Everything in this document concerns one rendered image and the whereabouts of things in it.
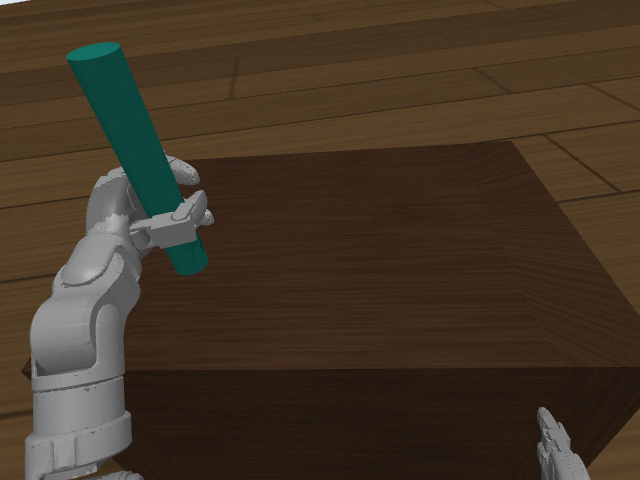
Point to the can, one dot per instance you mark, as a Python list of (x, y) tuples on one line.
[(106, 80)]

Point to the right robot hand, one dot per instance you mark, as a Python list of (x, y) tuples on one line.
[(557, 460)]

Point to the left robot arm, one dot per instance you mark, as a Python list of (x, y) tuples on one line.
[(77, 362)]

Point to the left robot hand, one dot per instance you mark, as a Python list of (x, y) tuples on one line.
[(114, 208)]

